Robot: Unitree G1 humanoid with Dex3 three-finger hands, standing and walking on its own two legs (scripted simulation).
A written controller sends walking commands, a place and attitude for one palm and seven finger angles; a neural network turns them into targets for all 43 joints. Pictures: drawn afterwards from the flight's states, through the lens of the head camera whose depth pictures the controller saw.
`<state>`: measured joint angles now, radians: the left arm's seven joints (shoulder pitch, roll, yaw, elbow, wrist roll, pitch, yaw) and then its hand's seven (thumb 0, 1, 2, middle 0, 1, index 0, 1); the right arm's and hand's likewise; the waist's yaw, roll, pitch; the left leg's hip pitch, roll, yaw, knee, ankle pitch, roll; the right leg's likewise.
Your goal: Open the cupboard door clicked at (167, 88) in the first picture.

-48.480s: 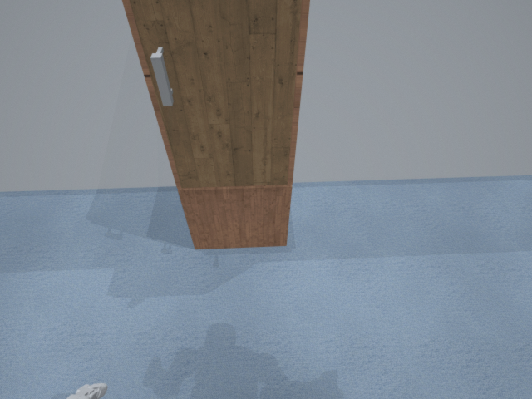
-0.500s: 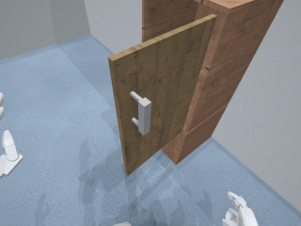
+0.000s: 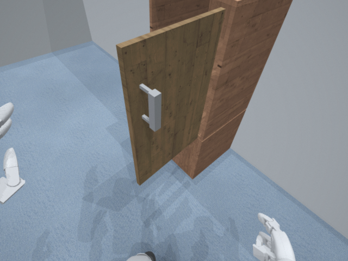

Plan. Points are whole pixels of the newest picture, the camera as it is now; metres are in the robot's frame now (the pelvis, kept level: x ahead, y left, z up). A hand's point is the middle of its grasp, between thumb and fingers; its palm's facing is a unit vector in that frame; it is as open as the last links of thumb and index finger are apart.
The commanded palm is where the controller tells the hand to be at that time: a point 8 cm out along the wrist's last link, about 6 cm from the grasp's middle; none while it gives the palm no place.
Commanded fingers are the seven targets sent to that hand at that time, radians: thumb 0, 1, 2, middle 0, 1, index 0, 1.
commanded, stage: stop stepping back and stand still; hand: left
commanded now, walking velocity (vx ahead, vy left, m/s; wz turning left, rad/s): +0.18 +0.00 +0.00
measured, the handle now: (149, 107) +0.47 +0.09 +0.10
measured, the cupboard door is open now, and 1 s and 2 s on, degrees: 94 94 94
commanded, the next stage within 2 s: let the arm hang, fingers relaxed in 0.74 s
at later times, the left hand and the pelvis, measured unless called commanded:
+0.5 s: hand out of the picture +0.14 +0.32 +0.18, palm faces +0.46 -0.78 -0.43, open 7.4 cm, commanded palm +0.10 +0.35 +0.19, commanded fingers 0.00 0.90 0.90 -0.20 -0.30 -0.20 -0.30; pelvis -0.04 +0.05 +0.01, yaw +1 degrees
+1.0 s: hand out of the picture +0.13 +0.29 -0.04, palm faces +0.08 -0.90 -0.43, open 7.4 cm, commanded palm none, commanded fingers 0.00 0.90 0.90 -0.20 -0.30 -0.20 -0.30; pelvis -0.05 +0.05 +0.00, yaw +1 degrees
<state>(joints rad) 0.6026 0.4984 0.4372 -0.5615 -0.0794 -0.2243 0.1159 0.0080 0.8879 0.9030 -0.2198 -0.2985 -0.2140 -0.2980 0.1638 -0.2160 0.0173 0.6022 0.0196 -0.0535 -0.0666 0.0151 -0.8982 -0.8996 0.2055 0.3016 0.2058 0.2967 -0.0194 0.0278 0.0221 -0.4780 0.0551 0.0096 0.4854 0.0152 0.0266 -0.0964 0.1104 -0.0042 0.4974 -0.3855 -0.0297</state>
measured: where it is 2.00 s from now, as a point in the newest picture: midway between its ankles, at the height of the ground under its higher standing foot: outside the picture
